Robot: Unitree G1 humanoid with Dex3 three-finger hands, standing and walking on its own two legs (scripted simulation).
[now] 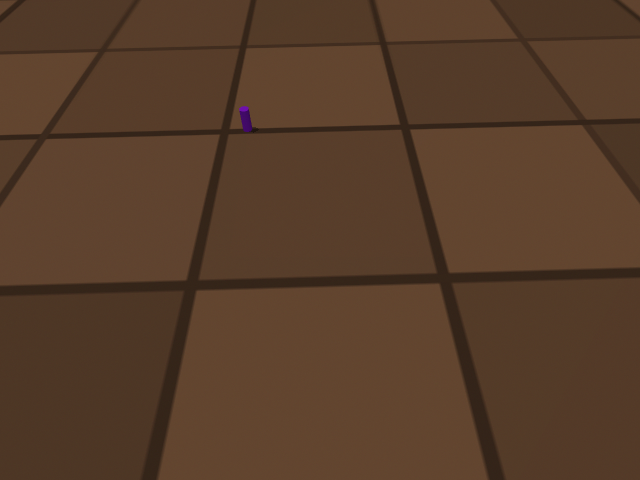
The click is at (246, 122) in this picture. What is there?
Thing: slim round
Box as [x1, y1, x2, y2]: [239, 106, 251, 131]
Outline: 242,106 239,108 243,130 249,131 251,130 251,124 248,108 246,106
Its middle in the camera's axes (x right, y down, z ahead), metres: -0.40 -0.61 +2.04
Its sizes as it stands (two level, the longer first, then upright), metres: 0.048 0.048 0.123
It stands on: the floor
